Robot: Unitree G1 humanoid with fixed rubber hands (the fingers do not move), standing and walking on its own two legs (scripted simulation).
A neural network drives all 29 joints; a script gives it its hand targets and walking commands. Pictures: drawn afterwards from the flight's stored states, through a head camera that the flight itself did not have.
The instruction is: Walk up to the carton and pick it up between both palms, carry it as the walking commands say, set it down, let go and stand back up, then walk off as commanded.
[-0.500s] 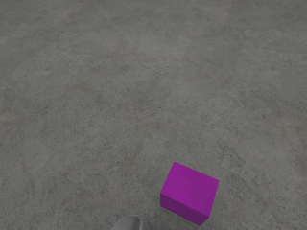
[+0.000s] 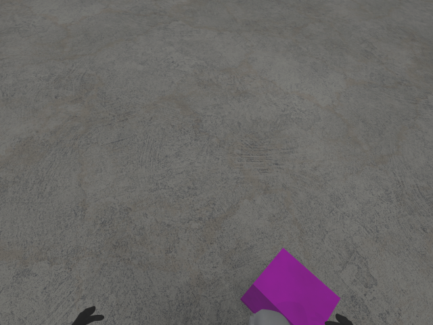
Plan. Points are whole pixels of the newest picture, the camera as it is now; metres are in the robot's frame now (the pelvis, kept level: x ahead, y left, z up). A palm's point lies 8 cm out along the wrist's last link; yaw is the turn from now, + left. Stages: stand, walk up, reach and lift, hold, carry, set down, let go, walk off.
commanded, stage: stand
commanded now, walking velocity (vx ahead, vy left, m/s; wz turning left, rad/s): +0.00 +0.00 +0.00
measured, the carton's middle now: (285, 298) +0.30 -0.31 -0.64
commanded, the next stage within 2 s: none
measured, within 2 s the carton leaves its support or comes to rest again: neither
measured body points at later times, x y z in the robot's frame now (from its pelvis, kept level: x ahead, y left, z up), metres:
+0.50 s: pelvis +0.01 -0.03 +0.00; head +0.02 -0.04 +0.45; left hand +0.04 +0.20 -0.15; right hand +0.04 -0.27 -0.16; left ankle +0.02 +0.07 -0.74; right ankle +0.00 -0.14 -0.74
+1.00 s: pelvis +0.02 -0.04 +0.00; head +0.02 -0.04 +0.45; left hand -0.02 +0.17 -0.16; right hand +0.01 -0.25 -0.16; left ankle +0.02 +0.07 -0.74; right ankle +0.00 -0.14 -0.74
